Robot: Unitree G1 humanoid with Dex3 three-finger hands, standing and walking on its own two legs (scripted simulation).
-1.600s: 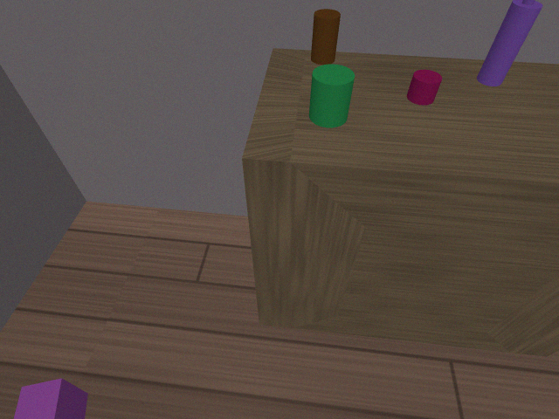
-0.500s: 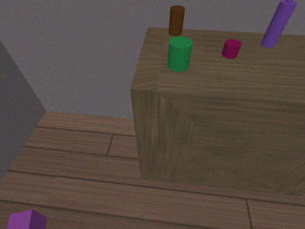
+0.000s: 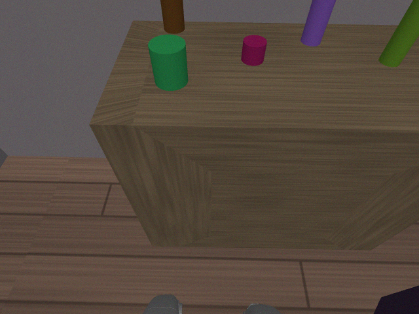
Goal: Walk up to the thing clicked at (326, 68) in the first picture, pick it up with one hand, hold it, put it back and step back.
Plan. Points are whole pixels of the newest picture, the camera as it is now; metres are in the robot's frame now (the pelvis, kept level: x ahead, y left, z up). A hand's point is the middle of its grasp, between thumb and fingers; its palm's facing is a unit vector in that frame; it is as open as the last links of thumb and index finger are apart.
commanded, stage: walk up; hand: left
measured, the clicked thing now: (169, 63) +0.63 +0.13 +0.11
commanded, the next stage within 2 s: none
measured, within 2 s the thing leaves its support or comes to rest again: neither
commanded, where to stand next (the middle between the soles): +0.17 -0.09 m, yaw +1 degrees
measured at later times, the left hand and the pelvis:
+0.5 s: hand (138, 288) +0.18 +0.17 -0.15, palm faces -0.09 -0.92 -0.37, open 7.4 cm; pelvis +0.10 -0.11 +0.00, yaw -3 degrees
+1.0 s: hand (133, 282) +0.20 +0.19 -0.15, palm faces +0.02 -0.89 -0.46, open 7.4 cm; pelvis +0.11 -0.10 -0.02, yaw +2 degrees
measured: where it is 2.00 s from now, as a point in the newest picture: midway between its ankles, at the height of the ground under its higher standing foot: outside the picture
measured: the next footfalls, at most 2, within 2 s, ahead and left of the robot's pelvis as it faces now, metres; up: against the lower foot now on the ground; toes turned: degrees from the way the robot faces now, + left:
left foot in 0.16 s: +0.15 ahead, +0.08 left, +0.00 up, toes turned +5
right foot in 0.50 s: +0.20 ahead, -0.27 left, +0.00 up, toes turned -2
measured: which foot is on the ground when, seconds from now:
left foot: up 0.00-0.14, down 0.16-0.52, up 0.54-0.96, down 0.98-1.00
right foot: down 0.00-0.16, up 0.18-0.48, down 0.50-1.00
